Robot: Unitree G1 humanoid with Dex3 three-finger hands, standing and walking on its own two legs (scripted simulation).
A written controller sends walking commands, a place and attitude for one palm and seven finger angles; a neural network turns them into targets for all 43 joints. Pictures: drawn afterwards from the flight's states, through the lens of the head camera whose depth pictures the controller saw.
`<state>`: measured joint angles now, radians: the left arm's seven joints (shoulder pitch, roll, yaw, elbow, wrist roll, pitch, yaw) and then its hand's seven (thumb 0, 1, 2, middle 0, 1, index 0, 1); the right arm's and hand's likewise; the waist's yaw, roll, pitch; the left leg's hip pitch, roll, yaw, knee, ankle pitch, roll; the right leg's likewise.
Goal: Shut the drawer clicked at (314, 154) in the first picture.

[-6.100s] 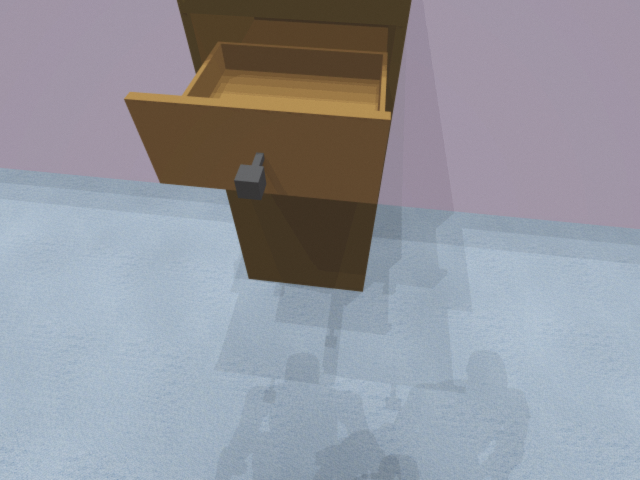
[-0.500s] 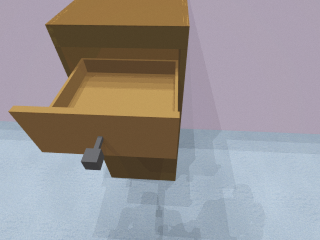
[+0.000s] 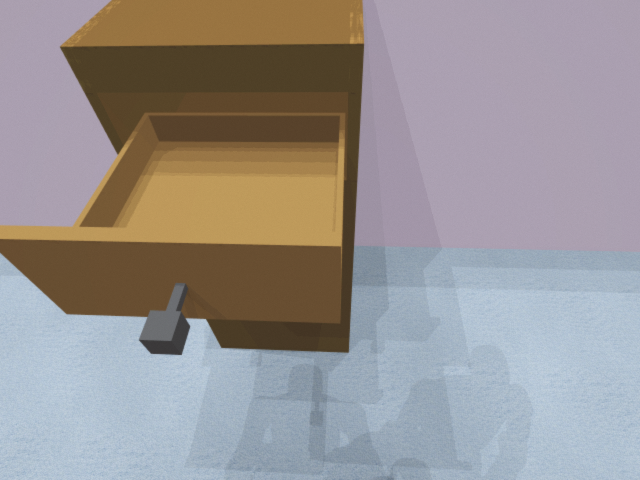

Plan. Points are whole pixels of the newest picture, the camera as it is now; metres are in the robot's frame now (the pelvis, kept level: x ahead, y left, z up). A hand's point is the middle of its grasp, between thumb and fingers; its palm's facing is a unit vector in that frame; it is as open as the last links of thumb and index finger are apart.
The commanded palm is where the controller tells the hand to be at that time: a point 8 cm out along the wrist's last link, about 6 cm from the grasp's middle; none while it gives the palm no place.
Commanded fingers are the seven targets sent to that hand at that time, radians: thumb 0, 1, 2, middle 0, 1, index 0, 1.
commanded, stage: come to a stop and stand still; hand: left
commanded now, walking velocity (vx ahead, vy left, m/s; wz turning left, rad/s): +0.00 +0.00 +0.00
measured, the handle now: (171, 316) +0.28 +0.19 +0.08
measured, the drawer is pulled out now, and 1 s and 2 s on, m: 0.30 0.30 0.30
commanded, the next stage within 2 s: look again from close up in 0.44 s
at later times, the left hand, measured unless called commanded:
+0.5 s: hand out of the picture +0.01 +0.15 -0.17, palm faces +0.04 -0.98 -0.22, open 7.3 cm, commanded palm none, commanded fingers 0.00 0.90 0.90 -0.20 -0.30 -0.20 -0.30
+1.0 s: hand out of the picture +0.01 +0.14 -0.17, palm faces +0.05 -0.98 -0.21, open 7.3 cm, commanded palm none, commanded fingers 0.00 0.90 0.90 -0.20 -0.30 -0.20 -0.30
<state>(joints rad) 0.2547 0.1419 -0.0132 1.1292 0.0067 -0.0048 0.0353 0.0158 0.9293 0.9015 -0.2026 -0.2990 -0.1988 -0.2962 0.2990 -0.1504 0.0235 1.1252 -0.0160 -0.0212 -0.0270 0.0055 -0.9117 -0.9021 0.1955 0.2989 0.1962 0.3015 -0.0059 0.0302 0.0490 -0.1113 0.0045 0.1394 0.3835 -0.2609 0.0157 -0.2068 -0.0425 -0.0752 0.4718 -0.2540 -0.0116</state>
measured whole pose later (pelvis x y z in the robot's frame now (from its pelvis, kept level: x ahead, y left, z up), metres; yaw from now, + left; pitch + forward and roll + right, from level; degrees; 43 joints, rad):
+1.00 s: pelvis +0.02 -0.03 +0.00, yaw +1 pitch +0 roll +1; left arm 0.27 0.14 0.00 1.14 0.01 -0.02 0.04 0.02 0.93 0.90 -0.20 -0.30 -0.20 -0.30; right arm 0.29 -0.12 0.01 1.16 -0.02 -0.02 -0.04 0.01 -0.91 -0.90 0.20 0.30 0.20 0.30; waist 0.00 0.01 0.04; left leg -0.08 0.06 0.11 0.36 -0.26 -0.04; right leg -0.16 0.01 -0.11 0.43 -0.26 -0.06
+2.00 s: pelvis -0.03 +0.01 -0.04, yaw +2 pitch +4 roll -1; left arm 0.67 0.18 -0.01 -0.45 -0.17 -0.17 -0.08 0.02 0.90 0.90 -0.89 -1.05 -0.89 -1.04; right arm 0.32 -0.19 0.06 0.53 0.03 -0.25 -0.02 0.02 -0.90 -0.90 0.20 0.30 0.20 0.30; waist 0.00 0.05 -0.07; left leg -0.48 0.03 0.07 0.86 -0.44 0.03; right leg -0.51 -0.05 -0.11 0.82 -0.38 -0.01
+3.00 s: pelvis -0.02 -0.03 -0.01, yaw +3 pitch -5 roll +0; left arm 0.61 0.30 0.25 -0.71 -0.33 0.15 -0.23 0.02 0.90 0.90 -1.40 -1.60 -1.40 -1.60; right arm 0.24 -0.27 0.07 0.57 0.10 -0.39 -0.07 0.02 -0.90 -0.90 0.20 0.30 0.20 0.30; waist 0.07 0.09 -0.07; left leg -0.17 0.05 0.05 0.60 -0.35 -0.02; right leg -0.20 0.00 -0.14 0.58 -0.31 -0.05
